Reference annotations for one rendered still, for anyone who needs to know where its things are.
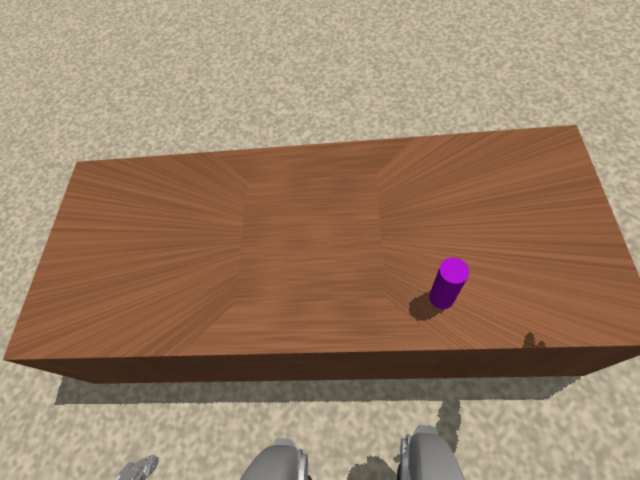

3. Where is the left robot hand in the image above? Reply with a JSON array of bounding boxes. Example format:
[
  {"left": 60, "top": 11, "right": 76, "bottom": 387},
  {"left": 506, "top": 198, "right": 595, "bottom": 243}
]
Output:
[{"left": 116, "top": 455, "right": 159, "bottom": 480}]

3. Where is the can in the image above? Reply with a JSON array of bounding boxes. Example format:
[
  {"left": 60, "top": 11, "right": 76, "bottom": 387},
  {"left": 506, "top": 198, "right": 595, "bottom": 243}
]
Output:
[{"left": 429, "top": 258, "right": 469, "bottom": 309}]

